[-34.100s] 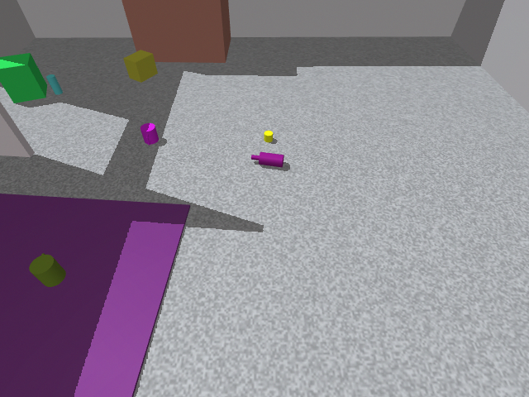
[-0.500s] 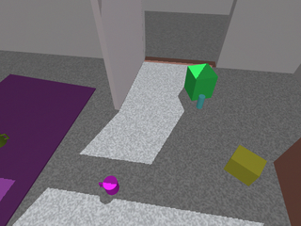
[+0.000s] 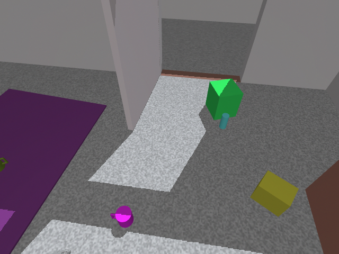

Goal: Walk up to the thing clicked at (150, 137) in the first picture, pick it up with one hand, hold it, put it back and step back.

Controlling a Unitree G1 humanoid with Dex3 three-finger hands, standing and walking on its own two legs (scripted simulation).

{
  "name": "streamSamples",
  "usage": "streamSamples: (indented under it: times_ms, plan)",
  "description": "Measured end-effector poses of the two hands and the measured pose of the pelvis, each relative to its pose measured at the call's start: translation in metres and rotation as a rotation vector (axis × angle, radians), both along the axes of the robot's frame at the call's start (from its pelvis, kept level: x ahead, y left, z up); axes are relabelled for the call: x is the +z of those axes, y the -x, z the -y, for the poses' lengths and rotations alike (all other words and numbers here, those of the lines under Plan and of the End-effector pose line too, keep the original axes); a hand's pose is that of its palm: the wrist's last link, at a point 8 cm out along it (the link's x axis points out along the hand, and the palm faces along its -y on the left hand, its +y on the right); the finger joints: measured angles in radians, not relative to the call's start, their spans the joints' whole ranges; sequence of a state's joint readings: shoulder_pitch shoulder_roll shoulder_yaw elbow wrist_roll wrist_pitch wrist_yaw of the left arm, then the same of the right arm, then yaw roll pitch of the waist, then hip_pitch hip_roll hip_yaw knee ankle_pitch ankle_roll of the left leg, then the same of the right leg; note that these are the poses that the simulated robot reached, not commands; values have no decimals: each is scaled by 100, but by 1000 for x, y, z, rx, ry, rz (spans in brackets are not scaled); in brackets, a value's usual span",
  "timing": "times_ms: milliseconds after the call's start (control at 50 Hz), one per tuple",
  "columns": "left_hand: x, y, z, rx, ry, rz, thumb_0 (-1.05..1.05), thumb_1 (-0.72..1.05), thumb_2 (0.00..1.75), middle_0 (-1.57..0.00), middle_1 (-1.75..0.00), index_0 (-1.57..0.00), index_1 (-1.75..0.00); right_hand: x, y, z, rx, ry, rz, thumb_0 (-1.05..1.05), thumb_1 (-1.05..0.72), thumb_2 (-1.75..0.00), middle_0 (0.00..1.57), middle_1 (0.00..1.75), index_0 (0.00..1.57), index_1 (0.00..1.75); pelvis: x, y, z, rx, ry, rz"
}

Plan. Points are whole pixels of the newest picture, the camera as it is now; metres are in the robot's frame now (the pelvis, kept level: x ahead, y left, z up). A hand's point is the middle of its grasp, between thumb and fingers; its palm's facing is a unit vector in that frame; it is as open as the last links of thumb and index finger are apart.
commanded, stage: stand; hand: left
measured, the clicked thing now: (121, 216) +0.46 +0.26 -0.73
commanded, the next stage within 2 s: rise first in 1.98 s
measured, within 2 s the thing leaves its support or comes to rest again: neither
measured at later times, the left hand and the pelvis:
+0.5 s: hand out of the picture +0.07 +0.26 -0.16, palm faces -0.02 -0.94 -0.34, open 7.4 cm; pelvis +0.00 +0.01 +0.00, yaw +0 degrees
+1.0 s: hand out of the picture +0.10 +0.26 -0.15, palm faces -0.03 -0.94 -0.34, open 7.4 cm; pelvis +0.01 +0.01 +0.00, yaw +0 degrees
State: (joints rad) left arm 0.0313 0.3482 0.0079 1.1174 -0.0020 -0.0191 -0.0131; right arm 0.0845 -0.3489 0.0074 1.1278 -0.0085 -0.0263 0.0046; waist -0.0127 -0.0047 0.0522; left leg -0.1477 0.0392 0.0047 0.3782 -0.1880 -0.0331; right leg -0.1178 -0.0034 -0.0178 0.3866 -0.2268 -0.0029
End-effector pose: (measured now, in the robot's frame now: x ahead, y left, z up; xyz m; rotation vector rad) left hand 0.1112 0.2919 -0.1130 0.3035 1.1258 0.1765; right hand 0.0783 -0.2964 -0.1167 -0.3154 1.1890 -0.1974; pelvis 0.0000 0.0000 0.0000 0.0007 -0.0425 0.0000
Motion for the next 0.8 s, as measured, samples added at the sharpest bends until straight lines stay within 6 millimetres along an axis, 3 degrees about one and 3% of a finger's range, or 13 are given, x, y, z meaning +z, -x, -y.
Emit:
streamSamples:
  times_ms: [160, 400, 800]
  plan:
    - [-1, 17, -9, 17, -9, -47, 0, 91, 90, -21, -30, -20, -30, 3, -11, -7, 9, -7, 15, 1, -91, -90, 21, 30, 21, 30, 3, 1, -5, -4, 2, -4]
    - [-5, 44, -17, 38, -17, -121, 0, 91, 90, -21, -29, -20, -30, 1, -3, -12, -1, -12, -24, 1, -91, -90, 21, 30, 21, 30, 4, 0, -9, -7, 2, -12]
    - [-4, 28, -15, 15, -14, -99, 0, 91, 90, -21, -30, -20, -30, -1, 1, -13, -18, -12, -48, 1, -91, -90, 21, 30, 21, 30, 4, -7, -12, -6, -1, -19]
